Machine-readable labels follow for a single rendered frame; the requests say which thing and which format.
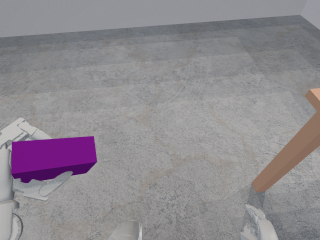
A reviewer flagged left robot hand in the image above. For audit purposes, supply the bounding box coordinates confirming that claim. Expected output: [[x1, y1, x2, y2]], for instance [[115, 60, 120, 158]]
[[0, 117, 73, 202]]

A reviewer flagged robot left thigh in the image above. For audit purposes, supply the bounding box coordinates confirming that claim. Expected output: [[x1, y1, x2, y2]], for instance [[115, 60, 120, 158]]
[[108, 220, 144, 240]]

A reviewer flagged sponge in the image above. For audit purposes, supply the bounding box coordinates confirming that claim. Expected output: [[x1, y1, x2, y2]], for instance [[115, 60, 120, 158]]
[[11, 136, 97, 183]]

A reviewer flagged robot left forearm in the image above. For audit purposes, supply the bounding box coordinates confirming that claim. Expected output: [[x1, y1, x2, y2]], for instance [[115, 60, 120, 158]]
[[0, 200, 23, 240]]

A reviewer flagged right robot hand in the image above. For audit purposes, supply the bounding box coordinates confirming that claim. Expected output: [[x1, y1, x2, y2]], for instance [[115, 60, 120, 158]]
[[240, 204, 279, 240]]

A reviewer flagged table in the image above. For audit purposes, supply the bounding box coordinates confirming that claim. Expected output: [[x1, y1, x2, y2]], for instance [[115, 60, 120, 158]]
[[252, 88, 320, 193]]

